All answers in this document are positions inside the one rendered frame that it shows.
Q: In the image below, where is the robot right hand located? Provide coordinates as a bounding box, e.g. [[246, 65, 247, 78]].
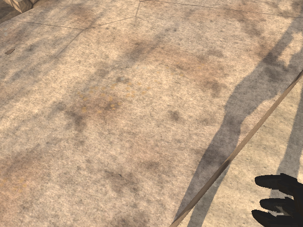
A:
[[251, 173, 303, 227]]

